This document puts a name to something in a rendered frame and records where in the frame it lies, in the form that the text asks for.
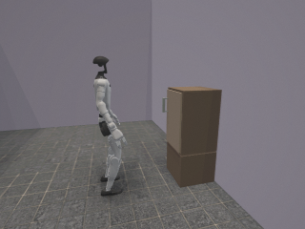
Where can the robot right forearm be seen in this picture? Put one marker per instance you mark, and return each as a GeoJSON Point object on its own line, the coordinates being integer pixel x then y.
{"type": "Point", "coordinates": [105, 114]}

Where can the left robot hand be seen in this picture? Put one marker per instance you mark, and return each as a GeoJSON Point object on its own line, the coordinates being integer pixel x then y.
{"type": "Point", "coordinates": [114, 117]}

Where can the robot right thigh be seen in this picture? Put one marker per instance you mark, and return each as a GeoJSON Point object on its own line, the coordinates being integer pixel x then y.
{"type": "Point", "coordinates": [107, 132]}

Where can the handle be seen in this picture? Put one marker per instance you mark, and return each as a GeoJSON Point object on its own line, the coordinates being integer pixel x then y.
{"type": "Point", "coordinates": [163, 104]}

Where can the cupboard door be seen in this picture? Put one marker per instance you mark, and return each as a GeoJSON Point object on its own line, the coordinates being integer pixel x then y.
{"type": "Point", "coordinates": [174, 119]}

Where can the robot right upper arm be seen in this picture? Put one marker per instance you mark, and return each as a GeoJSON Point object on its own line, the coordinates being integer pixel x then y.
{"type": "Point", "coordinates": [101, 86]}

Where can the robot left shin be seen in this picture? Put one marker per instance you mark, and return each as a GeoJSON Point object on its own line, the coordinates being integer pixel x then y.
{"type": "Point", "coordinates": [108, 164]}

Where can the right robot hand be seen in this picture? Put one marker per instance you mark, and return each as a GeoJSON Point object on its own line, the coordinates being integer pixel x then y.
{"type": "Point", "coordinates": [117, 135]}

